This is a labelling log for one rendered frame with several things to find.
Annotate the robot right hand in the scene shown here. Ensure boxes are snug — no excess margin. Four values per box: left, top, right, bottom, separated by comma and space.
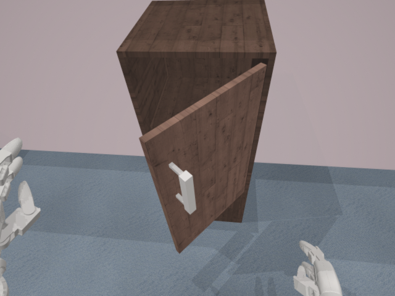
293, 240, 343, 296

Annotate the handle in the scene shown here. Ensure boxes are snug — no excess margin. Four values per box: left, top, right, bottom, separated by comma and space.
169, 162, 196, 214

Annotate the robot left hand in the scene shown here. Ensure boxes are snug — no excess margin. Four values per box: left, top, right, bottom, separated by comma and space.
0, 138, 41, 256

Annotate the cupboard door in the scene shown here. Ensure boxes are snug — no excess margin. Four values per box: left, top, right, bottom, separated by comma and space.
139, 63, 267, 253

